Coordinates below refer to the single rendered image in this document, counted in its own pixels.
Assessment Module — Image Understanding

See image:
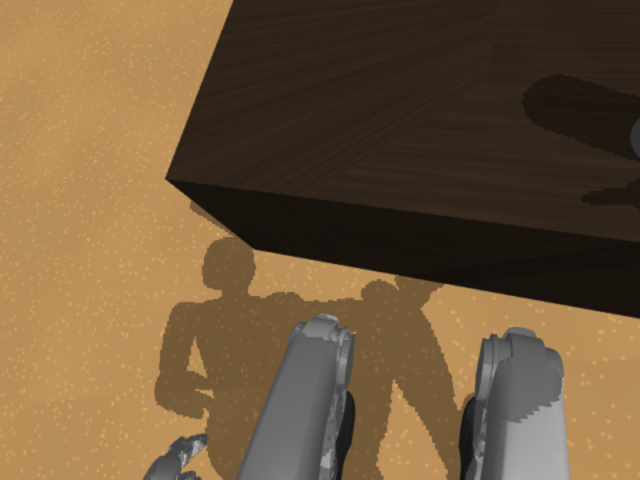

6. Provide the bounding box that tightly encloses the left robot hand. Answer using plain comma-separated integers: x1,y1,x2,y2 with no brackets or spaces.
143,434,208,480

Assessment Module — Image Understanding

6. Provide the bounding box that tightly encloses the right robot foot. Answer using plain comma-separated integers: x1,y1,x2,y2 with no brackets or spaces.
459,396,477,480

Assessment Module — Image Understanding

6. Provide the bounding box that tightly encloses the bottle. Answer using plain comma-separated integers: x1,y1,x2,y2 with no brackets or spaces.
630,118,640,158

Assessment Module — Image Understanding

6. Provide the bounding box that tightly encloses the left robot foot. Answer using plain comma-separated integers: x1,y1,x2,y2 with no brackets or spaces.
332,391,355,480

